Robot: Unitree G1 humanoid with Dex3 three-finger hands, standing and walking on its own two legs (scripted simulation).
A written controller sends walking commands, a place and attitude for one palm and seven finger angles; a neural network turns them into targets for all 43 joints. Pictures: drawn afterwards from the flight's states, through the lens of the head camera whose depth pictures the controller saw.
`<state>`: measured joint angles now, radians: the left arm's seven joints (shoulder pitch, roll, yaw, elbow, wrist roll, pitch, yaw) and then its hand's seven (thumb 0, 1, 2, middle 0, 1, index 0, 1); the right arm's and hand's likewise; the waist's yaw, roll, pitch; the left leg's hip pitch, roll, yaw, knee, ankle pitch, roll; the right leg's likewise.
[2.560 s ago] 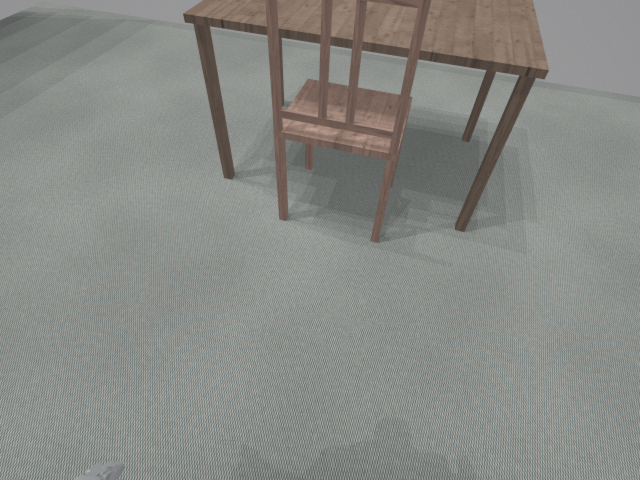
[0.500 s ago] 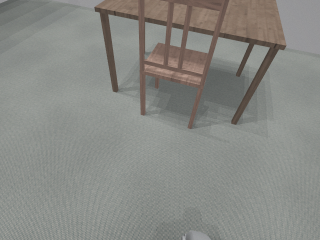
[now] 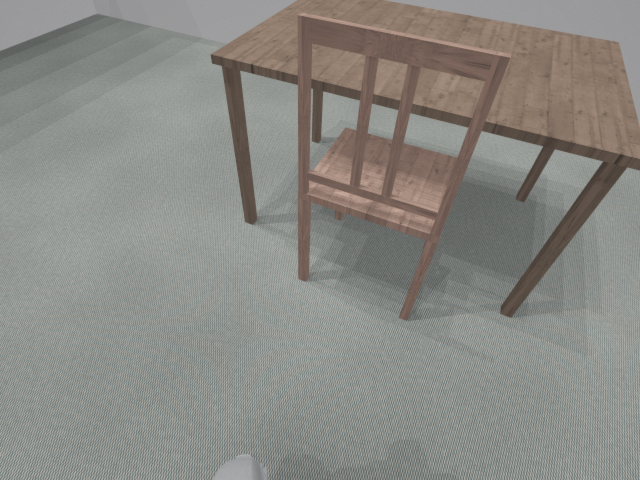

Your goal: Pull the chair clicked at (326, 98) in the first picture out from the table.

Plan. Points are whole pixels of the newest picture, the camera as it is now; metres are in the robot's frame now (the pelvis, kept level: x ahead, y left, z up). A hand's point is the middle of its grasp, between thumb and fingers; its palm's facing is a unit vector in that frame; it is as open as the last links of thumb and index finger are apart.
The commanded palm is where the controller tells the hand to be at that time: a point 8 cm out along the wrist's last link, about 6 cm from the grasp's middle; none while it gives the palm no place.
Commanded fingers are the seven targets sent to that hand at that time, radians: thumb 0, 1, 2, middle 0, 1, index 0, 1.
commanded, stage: walk to a spot facing it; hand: left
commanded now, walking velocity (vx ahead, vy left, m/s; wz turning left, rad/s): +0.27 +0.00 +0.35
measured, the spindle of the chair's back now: (362, 128) +0.91 -0.08 -0.05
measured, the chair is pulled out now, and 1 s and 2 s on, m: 0.00 0.00 0.00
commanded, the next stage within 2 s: turn to face it in 0.02 s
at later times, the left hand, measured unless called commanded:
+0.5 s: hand (183, 456) +0.20 +0.21 -0.17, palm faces -0.03 -0.98 -0.17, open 7.3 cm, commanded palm none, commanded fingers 0.00 0.90 0.90 -0.20 -0.30 -0.20 -0.30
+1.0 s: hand (210, 348) +0.37 +0.20 -0.17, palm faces -0.25 -0.95 -0.19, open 7.3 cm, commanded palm none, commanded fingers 0.00 0.90 0.90 -0.20 -0.30 -0.20 -0.30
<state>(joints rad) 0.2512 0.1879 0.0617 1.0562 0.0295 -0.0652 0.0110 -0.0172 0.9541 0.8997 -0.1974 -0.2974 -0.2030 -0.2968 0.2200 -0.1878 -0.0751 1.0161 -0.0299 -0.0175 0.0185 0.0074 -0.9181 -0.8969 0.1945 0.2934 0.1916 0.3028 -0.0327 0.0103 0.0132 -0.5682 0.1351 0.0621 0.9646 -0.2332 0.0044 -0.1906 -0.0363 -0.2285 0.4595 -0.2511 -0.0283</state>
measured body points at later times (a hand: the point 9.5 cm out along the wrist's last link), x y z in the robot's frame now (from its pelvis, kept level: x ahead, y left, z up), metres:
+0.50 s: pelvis +0.17 +0.03 +0.00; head +0.19 +0.03 +0.45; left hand +0.20 +0.26 -0.16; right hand +0.20 -0.21 -0.15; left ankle +0.15 +0.13 -0.74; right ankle +0.21 -0.08 -0.71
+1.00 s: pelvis +0.21 +0.04 +0.00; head +0.23 +0.06 +0.45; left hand +0.38 +0.25 -0.15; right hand +0.18 -0.20 -0.14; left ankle +0.25 +0.15 -0.74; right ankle +0.19 -0.07 -0.71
